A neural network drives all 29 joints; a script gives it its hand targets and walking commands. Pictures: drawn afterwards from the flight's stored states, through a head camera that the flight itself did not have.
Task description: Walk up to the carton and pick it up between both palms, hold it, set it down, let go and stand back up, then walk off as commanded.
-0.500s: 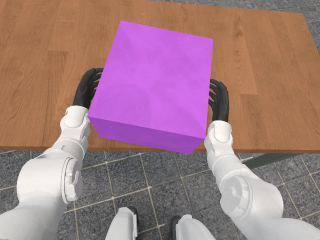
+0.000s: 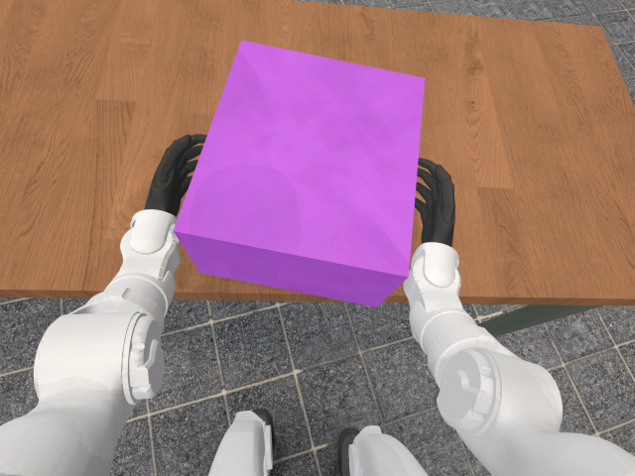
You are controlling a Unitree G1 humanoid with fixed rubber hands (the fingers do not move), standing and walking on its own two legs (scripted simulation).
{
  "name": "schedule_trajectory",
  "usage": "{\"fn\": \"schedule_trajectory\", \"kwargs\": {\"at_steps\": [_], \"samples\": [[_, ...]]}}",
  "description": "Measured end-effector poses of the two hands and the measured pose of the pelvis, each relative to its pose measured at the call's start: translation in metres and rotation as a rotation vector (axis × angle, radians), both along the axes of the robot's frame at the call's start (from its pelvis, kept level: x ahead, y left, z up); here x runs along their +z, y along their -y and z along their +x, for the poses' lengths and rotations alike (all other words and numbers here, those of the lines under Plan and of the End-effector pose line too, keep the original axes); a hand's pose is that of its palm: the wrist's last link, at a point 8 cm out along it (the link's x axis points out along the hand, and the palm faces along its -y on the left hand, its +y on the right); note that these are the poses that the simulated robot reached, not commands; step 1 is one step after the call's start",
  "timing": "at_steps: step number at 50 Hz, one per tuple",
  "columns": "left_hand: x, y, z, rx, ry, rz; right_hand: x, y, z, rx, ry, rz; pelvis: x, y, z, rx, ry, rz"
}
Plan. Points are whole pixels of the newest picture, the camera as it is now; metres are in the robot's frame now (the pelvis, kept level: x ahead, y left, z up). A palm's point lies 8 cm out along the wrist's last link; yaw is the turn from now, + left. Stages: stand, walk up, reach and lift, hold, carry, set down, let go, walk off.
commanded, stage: reach and lift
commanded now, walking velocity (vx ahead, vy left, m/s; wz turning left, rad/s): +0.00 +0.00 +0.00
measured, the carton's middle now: (310, 177) +0.48 +0.00 -0.02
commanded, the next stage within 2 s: none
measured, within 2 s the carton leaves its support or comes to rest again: leaves its support in 0.90 s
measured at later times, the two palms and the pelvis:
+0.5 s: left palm (174, 198) +0.44 +0.17 -0.01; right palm (441, 236) +0.39 -0.17 -0.01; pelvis +0.00 +0.00 +0.00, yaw +0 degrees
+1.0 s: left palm (185, 210) +0.42 +0.16 +0.01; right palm (460, 246) +0.37 -0.18 +0.00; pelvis +0.00 -0.01 +0.00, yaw +0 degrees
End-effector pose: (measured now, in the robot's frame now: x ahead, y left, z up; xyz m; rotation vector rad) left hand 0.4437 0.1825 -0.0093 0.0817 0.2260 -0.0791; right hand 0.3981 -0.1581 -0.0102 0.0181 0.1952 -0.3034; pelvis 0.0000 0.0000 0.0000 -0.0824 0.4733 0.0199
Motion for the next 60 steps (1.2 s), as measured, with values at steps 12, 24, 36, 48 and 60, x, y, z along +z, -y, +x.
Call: {"fn": "schedule_trajectory", "kwargs": {"at_steps": [12,24,36,48,60], "samples": [[0.002,0.004,0.0,-0.024,0.011,0.038,-0.002,0.003,-0.006,-0.012,0.024,-0.001,0.0,0.0,0.0,0.0,0.0,0.0],[0.003,0.009,-0.002,-0.034,0.016,0.079,-0.003,0.008,-0.009,-0.012,0.029,0.009,0.0,0.003,0.002,-0.002,-0.003,0.001],[0.002,0.017,-0.017,-0.001,0.005,0.057,0.0,0.014,-0.016,-0.018,-0.007,0.011,0.001,0.005,0.002,-0.004,-0.004,0.002],[0.014,0.024,-0.024,-0.008,-0.041,0.079,0.009,0.02,-0.025,-0.031,-0.054,0.07,0.001,0.006,0.001,-0.006,0.002,0.001],[0.046,0.039,-0.041,-0.005,-0.049,0.053,0.04,0.035,-0.044,-0.054,-0.046,0.153,0.005,0.008,-0.006,0.003,0.077,0.01]]}}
